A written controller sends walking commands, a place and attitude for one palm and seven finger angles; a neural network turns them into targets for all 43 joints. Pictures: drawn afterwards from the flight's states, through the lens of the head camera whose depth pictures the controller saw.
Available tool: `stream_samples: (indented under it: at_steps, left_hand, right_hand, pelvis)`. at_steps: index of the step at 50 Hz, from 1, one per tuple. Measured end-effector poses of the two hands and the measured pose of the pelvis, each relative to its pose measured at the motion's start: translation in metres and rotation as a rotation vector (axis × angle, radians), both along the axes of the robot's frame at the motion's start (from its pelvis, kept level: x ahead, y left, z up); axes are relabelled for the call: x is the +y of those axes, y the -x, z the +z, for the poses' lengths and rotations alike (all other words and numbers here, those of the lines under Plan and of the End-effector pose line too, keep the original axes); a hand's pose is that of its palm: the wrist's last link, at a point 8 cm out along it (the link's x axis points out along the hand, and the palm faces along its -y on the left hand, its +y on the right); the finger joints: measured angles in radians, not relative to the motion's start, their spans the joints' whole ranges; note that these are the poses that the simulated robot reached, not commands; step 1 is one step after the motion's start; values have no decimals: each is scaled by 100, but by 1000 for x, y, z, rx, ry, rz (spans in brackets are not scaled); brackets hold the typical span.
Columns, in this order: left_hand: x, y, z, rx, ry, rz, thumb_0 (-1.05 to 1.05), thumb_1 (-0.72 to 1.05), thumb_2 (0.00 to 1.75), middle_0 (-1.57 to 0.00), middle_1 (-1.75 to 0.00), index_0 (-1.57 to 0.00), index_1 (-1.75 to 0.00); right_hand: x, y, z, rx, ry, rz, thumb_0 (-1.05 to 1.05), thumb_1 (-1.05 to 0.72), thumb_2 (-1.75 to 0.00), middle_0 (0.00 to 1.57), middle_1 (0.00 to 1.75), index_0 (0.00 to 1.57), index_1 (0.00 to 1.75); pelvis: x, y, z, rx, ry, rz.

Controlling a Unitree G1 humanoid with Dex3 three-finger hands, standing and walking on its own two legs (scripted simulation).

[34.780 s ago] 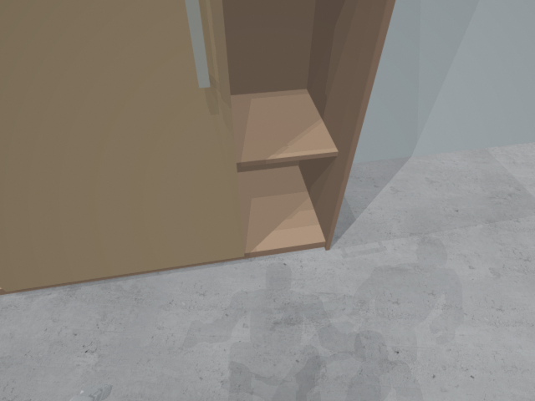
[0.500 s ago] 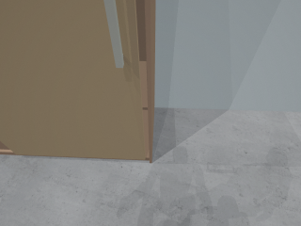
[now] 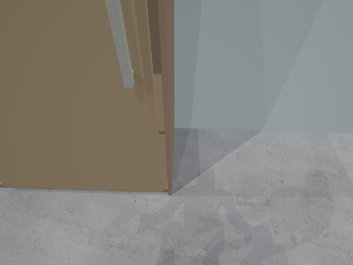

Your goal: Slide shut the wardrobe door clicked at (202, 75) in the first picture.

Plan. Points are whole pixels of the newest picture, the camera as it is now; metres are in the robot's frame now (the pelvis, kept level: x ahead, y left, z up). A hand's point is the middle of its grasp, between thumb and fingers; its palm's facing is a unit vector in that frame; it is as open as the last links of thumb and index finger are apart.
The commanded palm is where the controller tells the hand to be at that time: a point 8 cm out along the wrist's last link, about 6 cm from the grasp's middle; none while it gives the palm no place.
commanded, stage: look to check the result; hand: left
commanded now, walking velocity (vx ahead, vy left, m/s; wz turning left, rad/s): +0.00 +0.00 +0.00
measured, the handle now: (119, 21) +0.58 +0.17 +0.26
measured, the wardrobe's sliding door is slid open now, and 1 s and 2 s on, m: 0.03 0.03 0.03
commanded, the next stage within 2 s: stand and wait in 0.44 s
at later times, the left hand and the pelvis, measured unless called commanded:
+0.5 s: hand out of the picture +0.09 +0.21 -0.16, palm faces -0.02 -0.96 -0.29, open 7.4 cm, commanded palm none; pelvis +0.02 -0.02 +0.00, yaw +0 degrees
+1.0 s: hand out of the picture +0.08 +0.21 -0.16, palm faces -0.02 -0.95 -0.30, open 7.4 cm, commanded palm none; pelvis +0.02 -0.01 +0.00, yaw -1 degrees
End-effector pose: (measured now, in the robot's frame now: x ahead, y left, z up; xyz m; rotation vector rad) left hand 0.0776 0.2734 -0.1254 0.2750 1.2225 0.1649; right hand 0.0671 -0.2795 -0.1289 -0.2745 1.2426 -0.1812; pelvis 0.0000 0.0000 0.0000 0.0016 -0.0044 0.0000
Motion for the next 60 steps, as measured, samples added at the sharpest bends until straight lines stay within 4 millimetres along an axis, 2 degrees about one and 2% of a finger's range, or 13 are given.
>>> stream_samples:
  at_steps: [10,23,35,60]
  left_hand:
    - [5,1,5,31,-36,18,0,90,90,-20,-30,-20,-30]
    - [-14,-4,-1,35,-4,19,0,90,90,-20,-30,-20,-30]
    - [-24,-4,-6,41,17,16,0,90,90,-20,-30,-20,-30]
    - [-7,4,0,31,-7,4,0,90,90,-20,-30,-20,-30]
  right_hand:
    - [-6,-12,-3,15,-4,6,0,-91,-90,20,30,20,30]
    - [-10,-20,-2,10,-8,5,0,-91,-90,20,30,20,30]
    - [-11,-11,-3,29,-7,-14,0,-91,-90,20,30,20,30]
    - [-8,8,-1,31,-5,-28,0,-91,-90,20,30,20,30]
  pelvis:
    - [-7,-12,0,1,-2,0]
    - [-14,-20,0,-2,-1,-2]
    - [-17,-22,0,-5,0,-6]
    - [-11,-10,2,-21,1,-14]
